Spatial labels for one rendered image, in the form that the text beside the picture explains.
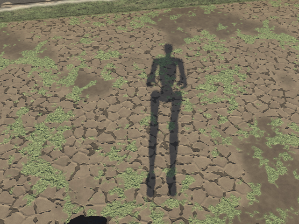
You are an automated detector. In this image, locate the left robot hand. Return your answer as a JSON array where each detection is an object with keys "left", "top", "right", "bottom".
[{"left": 67, "top": 215, "right": 107, "bottom": 224}]

